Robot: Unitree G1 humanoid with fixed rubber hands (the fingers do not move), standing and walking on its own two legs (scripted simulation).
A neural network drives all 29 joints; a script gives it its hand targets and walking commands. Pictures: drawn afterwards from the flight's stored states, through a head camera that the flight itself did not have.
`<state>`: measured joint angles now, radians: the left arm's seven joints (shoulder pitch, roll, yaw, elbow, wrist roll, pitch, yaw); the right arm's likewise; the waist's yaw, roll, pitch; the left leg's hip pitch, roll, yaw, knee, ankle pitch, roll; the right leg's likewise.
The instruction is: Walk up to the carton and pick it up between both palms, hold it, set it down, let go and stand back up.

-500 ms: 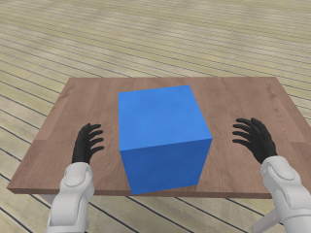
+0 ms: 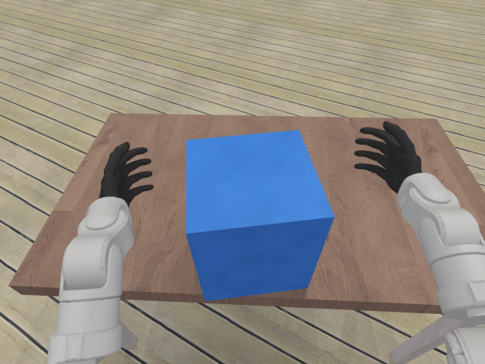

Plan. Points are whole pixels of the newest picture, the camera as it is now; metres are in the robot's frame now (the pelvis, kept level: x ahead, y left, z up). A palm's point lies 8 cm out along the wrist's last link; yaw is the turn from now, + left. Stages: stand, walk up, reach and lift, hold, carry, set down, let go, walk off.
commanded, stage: reach and lift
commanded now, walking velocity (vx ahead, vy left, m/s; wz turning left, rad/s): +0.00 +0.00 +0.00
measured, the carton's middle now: (250, 218) +0.39 +0.02 +0.00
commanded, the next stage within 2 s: none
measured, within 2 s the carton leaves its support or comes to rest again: neither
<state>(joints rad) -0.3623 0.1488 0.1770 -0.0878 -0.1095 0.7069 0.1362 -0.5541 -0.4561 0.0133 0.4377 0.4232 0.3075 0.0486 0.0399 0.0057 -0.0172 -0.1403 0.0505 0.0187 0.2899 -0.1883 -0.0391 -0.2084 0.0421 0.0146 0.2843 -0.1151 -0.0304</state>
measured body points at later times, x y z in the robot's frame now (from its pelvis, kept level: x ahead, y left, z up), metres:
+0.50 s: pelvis +0.00 +0.00 +0.00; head +0.01 +0.00 +0.45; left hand +0.38 +0.23 +0.17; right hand +0.45 -0.20 +0.18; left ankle -0.03 +0.14 -0.75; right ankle +0.02 -0.10 -0.75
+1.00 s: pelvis +0.00 +0.00 +0.00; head +0.04 -0.01 +0.44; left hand +0.38 +0.19 +0.08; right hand +0.45 -0.18 +0.08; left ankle -0.03 +0.14 -0.75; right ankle +0.02 -0.10 -0.75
